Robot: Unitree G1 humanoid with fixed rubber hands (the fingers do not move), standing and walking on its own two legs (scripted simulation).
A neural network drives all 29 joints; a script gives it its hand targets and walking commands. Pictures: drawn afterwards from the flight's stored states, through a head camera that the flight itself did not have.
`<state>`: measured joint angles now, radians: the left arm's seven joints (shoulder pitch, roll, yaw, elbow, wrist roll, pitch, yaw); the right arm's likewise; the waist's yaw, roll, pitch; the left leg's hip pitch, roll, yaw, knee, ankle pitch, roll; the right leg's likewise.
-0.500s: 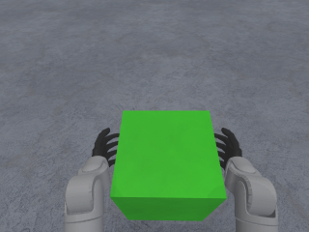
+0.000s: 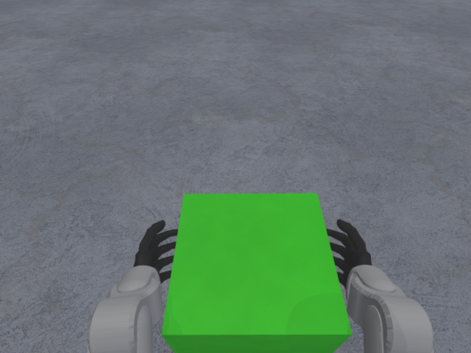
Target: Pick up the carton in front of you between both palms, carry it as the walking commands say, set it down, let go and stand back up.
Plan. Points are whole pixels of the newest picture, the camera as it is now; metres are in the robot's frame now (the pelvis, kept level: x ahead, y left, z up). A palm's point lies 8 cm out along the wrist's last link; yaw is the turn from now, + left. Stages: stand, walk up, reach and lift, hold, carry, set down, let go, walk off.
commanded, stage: carry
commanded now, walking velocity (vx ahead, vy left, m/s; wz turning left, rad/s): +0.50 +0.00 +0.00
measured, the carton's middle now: (250, 288) +0.24 +0.00 +0.02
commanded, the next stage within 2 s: none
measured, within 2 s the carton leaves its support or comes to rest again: neither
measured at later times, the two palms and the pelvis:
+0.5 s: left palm (191, 138) +0.54 +0.12 +0.11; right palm (324, 139) +0.55 -0.18 +0.10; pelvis +0.31 -0.03 +0.01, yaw +2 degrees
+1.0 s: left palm (189, 86) +0.85 +0.16 +0.08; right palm (286, 84) +0.85 -0.14 +0.09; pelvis +0.61 +0.01 +0.00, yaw +0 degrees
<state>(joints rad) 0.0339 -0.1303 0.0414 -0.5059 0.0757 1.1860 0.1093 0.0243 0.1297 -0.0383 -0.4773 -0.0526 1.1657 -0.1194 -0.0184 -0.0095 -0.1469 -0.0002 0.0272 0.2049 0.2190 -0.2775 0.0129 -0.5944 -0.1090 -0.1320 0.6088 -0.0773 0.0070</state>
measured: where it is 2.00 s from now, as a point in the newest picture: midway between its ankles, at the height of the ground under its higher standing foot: (236, 273)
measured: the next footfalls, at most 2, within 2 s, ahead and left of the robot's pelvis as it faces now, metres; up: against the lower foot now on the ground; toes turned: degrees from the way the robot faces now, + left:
right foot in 0.12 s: +0.27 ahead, -0.12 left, +0.00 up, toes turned -10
left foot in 0.64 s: +0.59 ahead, +0.10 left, +0.00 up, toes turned +12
